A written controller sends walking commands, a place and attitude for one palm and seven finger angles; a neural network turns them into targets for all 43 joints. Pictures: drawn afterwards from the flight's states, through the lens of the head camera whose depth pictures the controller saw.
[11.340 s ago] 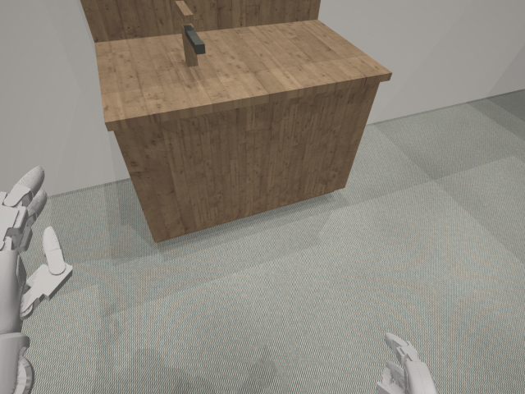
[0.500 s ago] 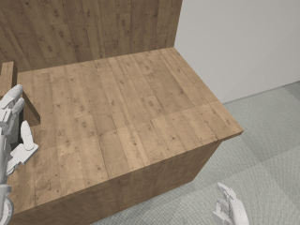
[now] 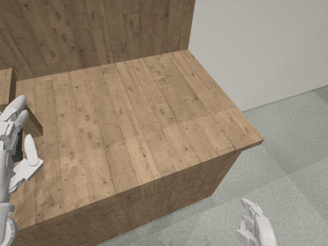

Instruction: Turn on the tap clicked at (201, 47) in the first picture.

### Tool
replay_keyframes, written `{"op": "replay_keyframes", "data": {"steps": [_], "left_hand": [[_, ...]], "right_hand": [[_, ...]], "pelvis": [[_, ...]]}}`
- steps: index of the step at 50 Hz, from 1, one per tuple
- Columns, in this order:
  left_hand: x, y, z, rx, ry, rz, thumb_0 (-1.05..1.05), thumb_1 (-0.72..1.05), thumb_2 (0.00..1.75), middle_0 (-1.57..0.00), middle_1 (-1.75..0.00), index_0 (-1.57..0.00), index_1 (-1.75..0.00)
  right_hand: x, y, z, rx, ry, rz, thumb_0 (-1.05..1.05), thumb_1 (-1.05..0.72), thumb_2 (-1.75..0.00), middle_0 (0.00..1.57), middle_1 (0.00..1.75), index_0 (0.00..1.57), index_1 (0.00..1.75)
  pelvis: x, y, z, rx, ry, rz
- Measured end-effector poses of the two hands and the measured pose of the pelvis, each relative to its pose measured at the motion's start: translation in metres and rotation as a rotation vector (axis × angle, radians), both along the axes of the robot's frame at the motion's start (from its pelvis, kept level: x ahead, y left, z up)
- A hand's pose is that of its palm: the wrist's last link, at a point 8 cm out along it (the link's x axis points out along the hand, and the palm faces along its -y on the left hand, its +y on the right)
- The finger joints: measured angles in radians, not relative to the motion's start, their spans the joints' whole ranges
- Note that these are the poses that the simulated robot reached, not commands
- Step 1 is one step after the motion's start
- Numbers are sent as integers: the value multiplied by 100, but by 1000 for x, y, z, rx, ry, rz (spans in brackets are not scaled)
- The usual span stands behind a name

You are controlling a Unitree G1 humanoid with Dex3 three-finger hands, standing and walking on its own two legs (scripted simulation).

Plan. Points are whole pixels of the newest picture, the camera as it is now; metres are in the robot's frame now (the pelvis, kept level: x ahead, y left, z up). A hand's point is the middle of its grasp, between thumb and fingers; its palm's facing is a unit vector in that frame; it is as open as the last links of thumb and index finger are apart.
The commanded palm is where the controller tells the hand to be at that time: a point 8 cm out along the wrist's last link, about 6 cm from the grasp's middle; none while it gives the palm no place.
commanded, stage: shuffle to correct the standing spot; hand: left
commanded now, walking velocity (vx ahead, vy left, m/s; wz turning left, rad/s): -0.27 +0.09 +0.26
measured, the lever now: (12, 154) +0.27 +0.36 +0.07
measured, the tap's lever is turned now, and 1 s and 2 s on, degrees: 0 0 0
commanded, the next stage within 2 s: come to a stop and stand still in 0.14 s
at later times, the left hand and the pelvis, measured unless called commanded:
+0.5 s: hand (0, 190) +0.17 +0.27 +0.16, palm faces +0.45 -0.80 -0.40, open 7.4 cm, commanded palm +0.10 +0.30 +0.17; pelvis -0.04 +0.01 -0.01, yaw +3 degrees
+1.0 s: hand (37, 167) +0.21 +0.24 +0.15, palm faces +0.38 -0.84 -0.39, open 7.4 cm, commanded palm +0.15 +0.28 +0.17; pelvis +0.00 -0.01 +0.00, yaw +2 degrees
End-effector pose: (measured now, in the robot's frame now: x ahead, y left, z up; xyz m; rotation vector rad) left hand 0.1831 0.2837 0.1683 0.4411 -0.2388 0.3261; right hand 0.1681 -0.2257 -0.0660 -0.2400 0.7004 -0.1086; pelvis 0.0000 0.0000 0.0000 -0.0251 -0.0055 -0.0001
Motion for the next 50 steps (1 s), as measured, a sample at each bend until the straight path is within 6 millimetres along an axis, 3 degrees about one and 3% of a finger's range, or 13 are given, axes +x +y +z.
{"op": "replay_keyframes", "data": {"steps": [11,19,24,29,35,43,50], "left_hand": [[-30,9,1,60,-4,-15,1,89,90,-21,-31,-21,-30],[-53,29,6,108,-44,31,1,89,90,-21,-31,-21,-30],[-58,28,8,58,-57,80,1,89,90,-21,-31,-21,-30],[-58,18,5,26,-30,77,1,89,90,-21,-30,-20,-30],[-51,12,-3,-1,-1,70,1,89,90,-21,-31,-21,-30],[-27,7,-3,-5,-1,61,1,89,90,-21,-31,-21,-30],[-10,-1,-1,5,14,29,1,89,90,-21,-31,-21,-30]], "right_hand": [[-4,7,-10,-33,25,41,2,-90,-90,20,30,20,30],[-20,30,-15,-18,26,73,2,-90,-90,20,30,20,30],[-32,44,-16,39,36,95,2,-90,-90,20,30,20,30],[-38,43,-15,67,42,98,2,-90,-90,21,30,20,30],[-35,22,-12,40,29,58,2,-90,-90,21,30,20,30],[-18,-4,-2,-8,15,20,2,-90,-90,20,30,20,30],[4,-10,1,-10,6,9,2,-90,-90,20,30,20,30]], "pelvis": [[-20,9,-9,-13,25,35],[-38,16,-12,0,13,42],[-41,14,-7,-12,0,49],[-38,7,-4,-11,-9,59],[-29,3,-3,-16,-16,50],[-13,-4,-1,-6,-4,46],[2,-8,0,1,7,41]]}}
